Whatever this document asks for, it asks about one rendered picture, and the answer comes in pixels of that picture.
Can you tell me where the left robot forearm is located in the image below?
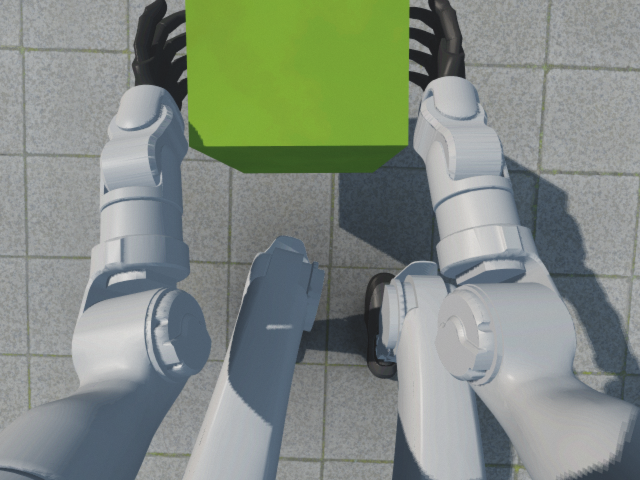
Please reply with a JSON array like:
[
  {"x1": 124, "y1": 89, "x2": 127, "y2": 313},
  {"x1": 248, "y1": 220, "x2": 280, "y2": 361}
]
[{"x1": 72, "y1": 85, "x2": 190, "y2": 373}]

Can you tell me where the carton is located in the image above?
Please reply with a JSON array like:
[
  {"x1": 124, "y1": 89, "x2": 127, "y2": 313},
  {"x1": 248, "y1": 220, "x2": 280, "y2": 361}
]
[{"x1": 185, "y1": 0, "x2": 410, "y2": 173}]

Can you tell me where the right robot forearm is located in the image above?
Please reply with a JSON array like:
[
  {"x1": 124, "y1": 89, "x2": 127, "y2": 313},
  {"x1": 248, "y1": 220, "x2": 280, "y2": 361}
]
[{"x1": 412, "y1": 76, "x2": 577, "y2": 343}]

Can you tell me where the right robot hand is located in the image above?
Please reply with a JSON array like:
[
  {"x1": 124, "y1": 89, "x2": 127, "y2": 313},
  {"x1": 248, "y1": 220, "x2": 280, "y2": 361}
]
[{"x1": 409, "y1": 0, "x2": 466, "y2": 91}]

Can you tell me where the robot left upper arm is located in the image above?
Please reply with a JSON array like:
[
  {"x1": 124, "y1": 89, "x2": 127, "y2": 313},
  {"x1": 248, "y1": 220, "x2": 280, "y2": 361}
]
[{"x1": 0, "y1": 287, "x2": 212, "y2": 480}]

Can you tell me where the robot right foot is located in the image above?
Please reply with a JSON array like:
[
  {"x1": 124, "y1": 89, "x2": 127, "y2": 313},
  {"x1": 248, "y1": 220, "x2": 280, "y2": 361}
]
[{"x1": 364, "y1": 273, "x2": 397, "y2": 379}]

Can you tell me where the robot right thigh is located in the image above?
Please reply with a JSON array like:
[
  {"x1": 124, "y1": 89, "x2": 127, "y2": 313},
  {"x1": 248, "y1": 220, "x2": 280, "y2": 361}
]
[{"x1": 380, "y1": 275, "x2": 487, "y2": 480}]

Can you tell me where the robot right upper arm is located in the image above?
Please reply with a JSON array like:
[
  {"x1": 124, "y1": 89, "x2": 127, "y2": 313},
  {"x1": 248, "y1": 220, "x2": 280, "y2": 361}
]
[{"x1": 435, "y1": 282, "x2": 640, "y2": 480}]

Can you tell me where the left robot hand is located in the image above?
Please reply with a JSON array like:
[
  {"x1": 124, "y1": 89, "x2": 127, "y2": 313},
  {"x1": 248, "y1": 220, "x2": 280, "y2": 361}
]
[{"x1": 132, "y1": 0, "x2": 188, "y2": 112}]

